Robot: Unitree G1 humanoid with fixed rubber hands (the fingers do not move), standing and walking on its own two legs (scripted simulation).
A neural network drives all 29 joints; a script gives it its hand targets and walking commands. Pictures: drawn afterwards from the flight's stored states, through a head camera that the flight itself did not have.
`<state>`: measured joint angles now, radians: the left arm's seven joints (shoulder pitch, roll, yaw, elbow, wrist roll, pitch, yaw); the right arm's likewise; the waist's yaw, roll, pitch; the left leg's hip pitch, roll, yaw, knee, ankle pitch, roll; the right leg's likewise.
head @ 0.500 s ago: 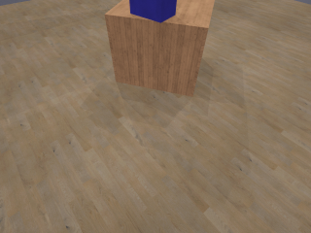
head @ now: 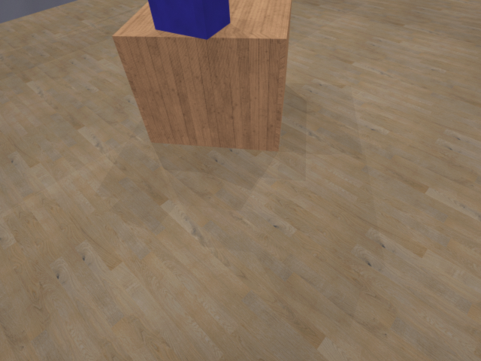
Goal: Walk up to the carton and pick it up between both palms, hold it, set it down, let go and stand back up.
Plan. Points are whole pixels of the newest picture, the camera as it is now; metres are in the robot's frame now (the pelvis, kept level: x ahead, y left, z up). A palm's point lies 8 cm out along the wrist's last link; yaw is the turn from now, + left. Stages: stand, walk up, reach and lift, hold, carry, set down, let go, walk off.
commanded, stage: walk up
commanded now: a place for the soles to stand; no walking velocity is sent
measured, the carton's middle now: out of the picture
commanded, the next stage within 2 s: none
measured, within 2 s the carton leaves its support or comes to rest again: neither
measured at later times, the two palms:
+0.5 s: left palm (64, 297) +0.29 +0.36 -0.10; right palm (369, 290) +0.27 -0.25 -0.10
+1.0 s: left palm (75, 239) +0.40 +0.37 -0.08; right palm (350, 212) +0.48 -0.27 -0.13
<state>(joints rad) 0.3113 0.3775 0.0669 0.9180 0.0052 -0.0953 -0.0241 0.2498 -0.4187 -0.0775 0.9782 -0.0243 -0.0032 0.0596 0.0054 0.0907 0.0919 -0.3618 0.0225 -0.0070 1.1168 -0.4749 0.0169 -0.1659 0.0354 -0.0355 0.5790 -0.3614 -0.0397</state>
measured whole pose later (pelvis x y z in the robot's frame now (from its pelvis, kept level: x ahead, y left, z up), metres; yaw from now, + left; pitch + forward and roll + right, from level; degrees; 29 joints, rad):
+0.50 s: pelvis +0.20 +0.05 +0.00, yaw -2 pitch -4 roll +2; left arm 0.27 0.43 0.03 0.87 0.00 -0.09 -0.03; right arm 0.21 -0.33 -0.06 0.84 -0.01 -0.05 0.08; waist -0.03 -0.05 0.14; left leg -0.28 0.00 0.11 0.54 -0.19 0.03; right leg -0.45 -0.02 0.04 1.11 -0.34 -0.03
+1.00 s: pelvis +0.39 +0.05 -0.01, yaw -3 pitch -3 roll -1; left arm 0.39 0.38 0.04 0.90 0.01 -0.12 -0.01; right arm 0.21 -0.45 -0.09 0.87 -0.02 0.01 0.09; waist 0.04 0.12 0.09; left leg -0.55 0.11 -0.05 0.95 -0.32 -0.02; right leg -0.20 -0.02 -0.07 0.64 -0.38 -0.01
